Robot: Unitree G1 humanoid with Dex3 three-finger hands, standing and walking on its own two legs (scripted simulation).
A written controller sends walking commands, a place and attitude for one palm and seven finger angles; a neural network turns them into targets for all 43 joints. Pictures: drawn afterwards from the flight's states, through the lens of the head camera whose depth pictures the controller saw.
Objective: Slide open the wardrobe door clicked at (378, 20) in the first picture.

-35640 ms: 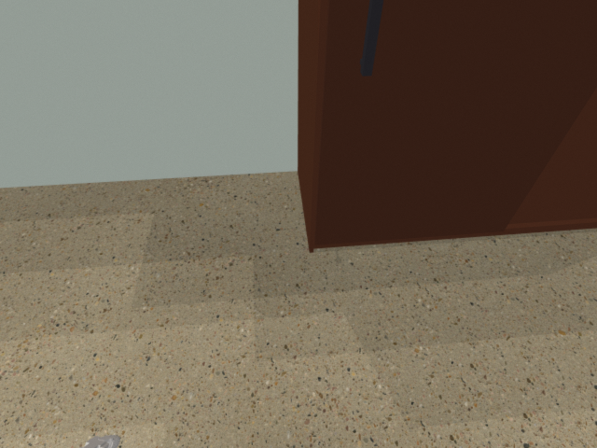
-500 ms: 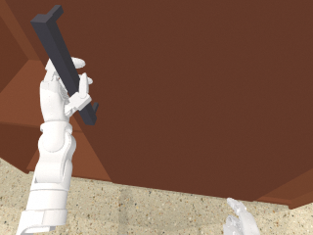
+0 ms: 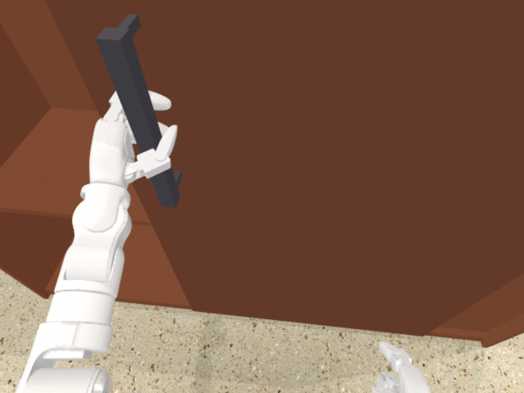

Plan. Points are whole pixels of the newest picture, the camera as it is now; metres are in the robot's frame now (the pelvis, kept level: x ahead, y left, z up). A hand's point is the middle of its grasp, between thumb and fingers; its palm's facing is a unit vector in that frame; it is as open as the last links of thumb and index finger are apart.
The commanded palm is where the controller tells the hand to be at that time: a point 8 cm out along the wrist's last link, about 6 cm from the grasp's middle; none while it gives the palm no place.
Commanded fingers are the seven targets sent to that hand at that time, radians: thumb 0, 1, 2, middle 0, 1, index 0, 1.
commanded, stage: loosen the grip on the handle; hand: left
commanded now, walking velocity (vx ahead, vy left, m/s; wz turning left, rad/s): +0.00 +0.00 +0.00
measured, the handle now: (154, 128) +0.41 +0.20 +0.18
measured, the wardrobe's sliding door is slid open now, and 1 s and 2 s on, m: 0.58 0.58 0.58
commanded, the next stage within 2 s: slip the hand off the handle in 0.52 s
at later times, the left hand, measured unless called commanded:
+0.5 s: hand (154, 160) +0.36 +0.19 +0.17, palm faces +0.25 -0.97 -0.08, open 14.8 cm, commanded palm +0.33 +0.22 +0.17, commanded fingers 0.00 -0.55 0.20 -0.25 -1.15 -0.25 -1.15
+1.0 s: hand (125, 158) +0.36 +0.23 +0.17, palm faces +0.29 -0.95 -0.08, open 14.7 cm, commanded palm +0.33 +0.27 +0.16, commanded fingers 0.00 -0.55 0.20 -0.25 -1.15 -0.25 -1.15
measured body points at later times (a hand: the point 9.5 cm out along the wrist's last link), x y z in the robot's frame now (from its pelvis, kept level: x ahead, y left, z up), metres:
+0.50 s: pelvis -0.04 -0.02 -0.02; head -0.05 -0.02 +0.43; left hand +0.34 +0.24 +0.18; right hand +0.04 -0.29 -0.12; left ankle +0.03 +0.10 -0.74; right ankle -0.01 -0.12 -0.74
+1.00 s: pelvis +0.01 -0.01 -0.02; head +0.01 -0.01 +0.43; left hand +0.34 +0.28 +0.17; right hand +0.17 -0.25 -0.10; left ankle +0.04 +0.10 -0.74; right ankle -0.01 -0.12 -0.74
